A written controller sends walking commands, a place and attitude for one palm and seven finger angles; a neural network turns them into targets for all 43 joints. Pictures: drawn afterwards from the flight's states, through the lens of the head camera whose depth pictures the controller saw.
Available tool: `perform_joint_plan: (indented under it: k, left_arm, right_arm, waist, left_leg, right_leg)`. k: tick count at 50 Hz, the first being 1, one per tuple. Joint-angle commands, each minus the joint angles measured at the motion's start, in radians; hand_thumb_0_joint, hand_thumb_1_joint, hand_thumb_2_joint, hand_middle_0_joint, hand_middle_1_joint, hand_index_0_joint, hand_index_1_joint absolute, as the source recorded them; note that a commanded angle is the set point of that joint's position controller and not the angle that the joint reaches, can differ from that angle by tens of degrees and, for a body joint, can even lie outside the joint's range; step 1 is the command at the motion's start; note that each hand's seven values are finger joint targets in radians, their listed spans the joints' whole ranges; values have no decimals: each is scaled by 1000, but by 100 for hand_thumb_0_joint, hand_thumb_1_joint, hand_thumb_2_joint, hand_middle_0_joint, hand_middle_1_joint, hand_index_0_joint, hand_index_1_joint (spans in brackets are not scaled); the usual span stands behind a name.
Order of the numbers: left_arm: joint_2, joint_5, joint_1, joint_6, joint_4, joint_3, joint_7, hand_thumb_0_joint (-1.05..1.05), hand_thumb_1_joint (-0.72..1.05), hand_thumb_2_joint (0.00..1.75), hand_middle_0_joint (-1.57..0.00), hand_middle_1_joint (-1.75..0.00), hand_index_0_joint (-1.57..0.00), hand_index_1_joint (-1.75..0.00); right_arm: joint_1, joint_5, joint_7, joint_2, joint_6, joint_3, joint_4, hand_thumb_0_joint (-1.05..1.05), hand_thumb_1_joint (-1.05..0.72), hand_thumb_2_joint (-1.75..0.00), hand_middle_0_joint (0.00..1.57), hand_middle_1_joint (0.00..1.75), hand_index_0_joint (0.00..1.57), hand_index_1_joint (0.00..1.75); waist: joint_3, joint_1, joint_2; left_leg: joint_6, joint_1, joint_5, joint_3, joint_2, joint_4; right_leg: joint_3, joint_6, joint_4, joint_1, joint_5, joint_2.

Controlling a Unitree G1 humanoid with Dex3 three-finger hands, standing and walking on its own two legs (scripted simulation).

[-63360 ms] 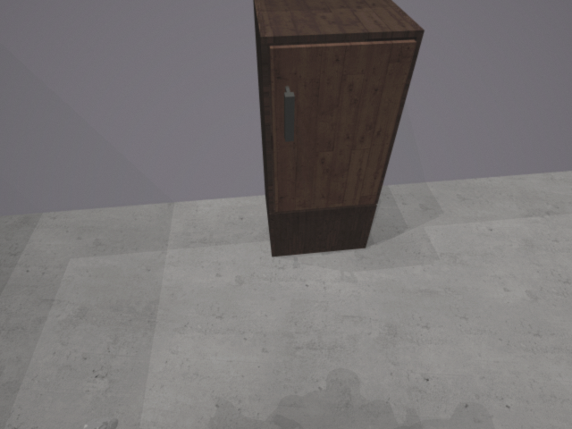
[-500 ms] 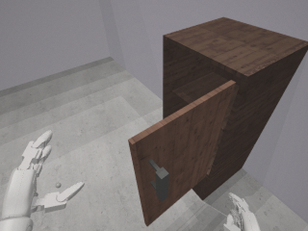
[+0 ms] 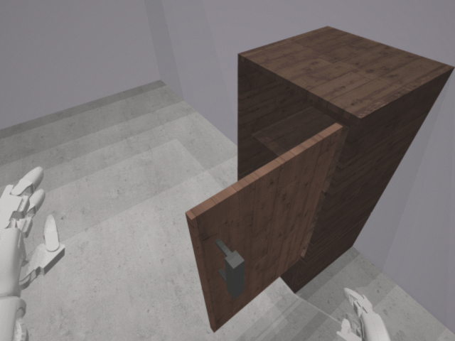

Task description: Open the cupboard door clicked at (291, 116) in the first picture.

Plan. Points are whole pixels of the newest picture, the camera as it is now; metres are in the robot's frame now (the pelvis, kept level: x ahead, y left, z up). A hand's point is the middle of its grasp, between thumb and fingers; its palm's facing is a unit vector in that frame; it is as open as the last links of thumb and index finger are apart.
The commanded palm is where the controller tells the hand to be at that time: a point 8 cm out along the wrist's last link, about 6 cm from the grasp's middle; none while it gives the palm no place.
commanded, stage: draw the hand back to the body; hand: left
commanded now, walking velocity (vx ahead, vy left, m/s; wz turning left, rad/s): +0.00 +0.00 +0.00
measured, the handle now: (227, 268) +0.27 +0.04 -0.04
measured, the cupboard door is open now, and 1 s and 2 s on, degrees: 93 93 93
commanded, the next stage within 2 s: step back with the hand held close in 0.14 s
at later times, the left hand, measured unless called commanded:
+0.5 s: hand (61, 247) +0.18 +0.25 +0.15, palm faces +0.36 -0.79 -0.49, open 7.5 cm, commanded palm +0.12 +0.30 +0.17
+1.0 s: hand (2, 315) +0.10 +0.27 +0.15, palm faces +0.45 -0.76 -0.47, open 7.5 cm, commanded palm +0.04 +0.31 +0.17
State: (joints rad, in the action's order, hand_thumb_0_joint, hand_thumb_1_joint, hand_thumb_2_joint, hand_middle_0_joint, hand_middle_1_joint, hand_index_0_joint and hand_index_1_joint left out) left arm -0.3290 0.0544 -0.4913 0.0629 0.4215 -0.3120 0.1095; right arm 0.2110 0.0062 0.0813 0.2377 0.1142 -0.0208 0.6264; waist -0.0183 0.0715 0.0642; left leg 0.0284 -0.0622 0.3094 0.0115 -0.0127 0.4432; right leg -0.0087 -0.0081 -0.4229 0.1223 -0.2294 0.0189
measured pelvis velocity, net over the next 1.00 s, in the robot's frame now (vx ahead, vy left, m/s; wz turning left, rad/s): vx -0.10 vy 0.01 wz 0.00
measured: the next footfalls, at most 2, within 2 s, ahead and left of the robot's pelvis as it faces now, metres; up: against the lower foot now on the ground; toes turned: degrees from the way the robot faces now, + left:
right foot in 1.76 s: -0.30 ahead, -0.12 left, +0.00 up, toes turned -5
left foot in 1.92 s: -0.18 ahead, +0.08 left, +0.00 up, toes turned +0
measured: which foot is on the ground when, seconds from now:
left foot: down 0.00-1.00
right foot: down 0.00-1.00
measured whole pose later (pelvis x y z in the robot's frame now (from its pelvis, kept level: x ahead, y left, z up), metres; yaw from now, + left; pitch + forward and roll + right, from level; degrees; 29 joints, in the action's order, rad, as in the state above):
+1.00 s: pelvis -0.10 +0.01 -0.02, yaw +0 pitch -1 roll -1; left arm -0.38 -0.01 -0.52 0.20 0.50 -0.40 0.17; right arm 0.22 0.01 0.10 0.22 0.04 0.00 0.56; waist -0.04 0.01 0.00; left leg 0.06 -0.38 0.28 0.04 -0.03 0.63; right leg 0.02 0.01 -0.53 0.40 -0.12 0.00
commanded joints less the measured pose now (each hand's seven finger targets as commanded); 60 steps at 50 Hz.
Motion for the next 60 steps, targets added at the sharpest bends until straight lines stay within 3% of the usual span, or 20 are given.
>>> perform_joint_plan:
  k: [1,8,12,13,14,15,16,17,19,24,26,30,35,40,45,49,54,56,58,60]
  left_arm:
    - [-221,-7,89,72,259,-150,29,0,90,90,-20,-30,-20,-30]
    - [-181,-5,102,68,197,-119,22,0,90,90,-20,-30,-20,-30]
    - [-182,-2,88,70,162,-123,20,0,90,90,-20,-30,-20,-30]
    - [-214,-2,179,77,202,-138,25,0,90,90,-20,-30,-20,-30]
    - [-320,-7,241,122,206,-254,34,0,90,90,-20,-30,-20,-30]
    - [-246,-10,133,126,128,-204,24,0,90,90,-20,-30,-20,-30]
    - [-227,-14,100,125,127,-179,20,0,90,90,-20,-30,-20,-30]
    - [-239,-19,109,138,172,-185,20,0,90,90,-20,-30,-20,-30]
    - [-222,-19,59,148,176,-169,21,0,90,90,-20,-30,-20,-30]
    - [-255,-12,-46,147,228,-214,36,0,90,90,-20,-30,-20,-30]
    - [-271,-10,-70,149,243,-235,41,0,90,90,-20,-30,-20,-30]
    - [-274,-9,-95,153,250,-248,50,0,90,90,-20,-30,-20,-30]
    - [-257,-24,-78,159,252,-232,59,0,90,90,-20,-30,-20,-30]
    - [-237,-53,-26,170,245,-216,73,0,90,90,-20,-30,-20,-30]
    - [-249,-69,40,193,278,-221,86,0,90,90,-20,-30,-20,-30]
    - [-265,-59,30,215,321,-236,94,0,90,90,-20,-30,-20,-30]
    - [-264,-82,25,236,320,-275,96,0,90,90,-20,-30,-20,-30]
    - [-265,-81,9,239,291,-280,86,0,90,90,-20,-30,-20,-30]
    - [-259,-80,8,244,256,-272,75,0,90,90,-20,-30,-20,-30]
    - [-267,-48,-10,244,235,-250,68,0,90,90,-20,-30,-20,-30]
  right_arm:
    - [-135,-4,8,95,61,33,-158,0,-90,-90,20,30,20,30]
    - [-144,-7,8,94,54,34,-145,0,-90,-90,20,30,20,30]
    - [-149,-6,10,97,49,40,-144,0,-90,-90,20,30,20,30]
    - [-153,-6,11,99,49,38,-142,0,-90,-90,20,30,20,30]
    - [-128,-17,15,113,33,37,-172,0,-90,-90,20,30,20,30]
    - [-126,-9,15,103,19,42,-151,0,-90,-90,20,30,20,30]
    - [-137,-5,11,106,8,44,-156,0,-90,-90,20,30,20,30]
    - [-143,-1,12,113,0,44,-163,0,-90,-90,20,30,20,30]
    - [-141,2,13,113,-9,47,-170,0,-90,-90,20,30,20,30]
    - [-143,-4,15,107,-42,62,-202,0,-90,-90,20,30,20,30]
    - [-144,-11,17,105,-55,70,-213,0,-90,-90,20,30,20,30]
    - [-151,-14,23,103,-67,76,-222,0,-90,-90,20,30,20,30]
    - [-142,-11,31,117,-62,78,-230,0,-90,-90,20,30,20,30]
    - [-113,-4,35,129,-47,81,-231,0,-90,-90,20,30,20,30]
    - [-86,3,37,131,-26,83,-223,0,-90,-90,20,30,20,30]
    - [-83,2,32,123,-5,74,-212,0,-90,-90,20,30,20,30]
    - [-98,6,32,129,16,79,-208,0,-90,-90,20,30,20,30]
    - [-98,2,27,127,20,86,-205,0,-90,-90,20,30,20,30]
    - [-108,0,22,121,21,87,-207,0,-90,-90,20,30,20,30]
    - [-82,-1,4,100,23,87,-178,0,-90,-90,20,30,20,30]
  waist:
    - [101,4,21]
    - [23,-6,12]
    - [15,-1,-43]
    - [49,-8,-34]
    - [-31,-61,-59]
    - [-8,-64,-92]
    - [-4,-65,-88]
    - [18,-63,-18]
    - [82,-63,5]
    - [204,-57,-40]
    - [218,-58,-71]
    - [193,-58,-25]
    - [130,-58,6]
    - [45,-73,-17]
    - [31,-83,-57]
    - [79,-85,-18]
    - [81,-68,141]
    - [70,-68,94]
    - [-2,-74,2]
    - [9,-95,-163]
  left_leg:
    - [-16,-43,-377,-13,41,-69]
    - [-12,-47,-294,-9,42,-88]
    - [-5,-52,-246,-8,42,-96]
    - [-2,-42,-238,-7,40,-96]
    - [13,-104,-162,-34,48,-70]
    - [15,-82,-161,-40,44,-47]
    - [12,-74,-176,-37,42,-47]
    - [8,-81,-212,-32,41,-52]
    - [3,-83,-265,-28,50,-59]
    - [-6,-120,-387,-36,66,-42]
    - [-7,-141,-388,-38,69,-33]
    - [-3,-202,-362,-52,80,-48]
    - [26,-346,-166,-85,110,-108]
    - [63,-557,250,-121,117,-137]
    - [67,-549,349,-125,98,-45]
    - [61,-489,282,-147,103,-52]
    - [118,-795,474,-268,250,-249]
    - [117,-798,431,-235,247,-194]
    - [96,-796,412,-179,176,-82]
    - [9,-454,148,-62,54,162]
  right_leg:
    - [1,-19,47,-94,239,-26]
    - [5,-19,81,-54,173,-23]
    - [7,-17,99,-52,133,-21]
    - [13,-15,97,-61,132,-25]
    - [126,-17,152,55,167,-64]
    - [130,-20,160,69,179,-82]
    - [134,-21,163,76,197,-86]
    - [121,-26,142,54,252,-91]
    - [105,-21,101,19,309,-91]
    - [85,-15,21,-64,449,-90]
    - [85,-11,4,-65,469,-90]
    - [80,-5,-31,-50,439,-78]
    - [77,9,-75,-61,287,-48]
    - [119,6,-86,-67,66,-47]
    - [179,-13,-10,61,-166,-82]
    - [161,-18,-49,90,-101,-82]
    - [55,29,-380,-186,39,33]
    - [77,24,-373,-179,67,32]
    - [175,-2,-250,-95,51,-1]
    - [363,-82,35,244,79,-160]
